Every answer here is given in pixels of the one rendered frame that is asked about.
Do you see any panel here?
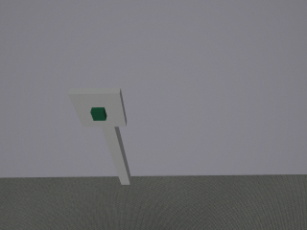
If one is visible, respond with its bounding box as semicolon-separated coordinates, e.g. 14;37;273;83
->
68;87;131;185

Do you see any button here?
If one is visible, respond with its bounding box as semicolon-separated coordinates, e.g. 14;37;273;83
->
90;107;107;121

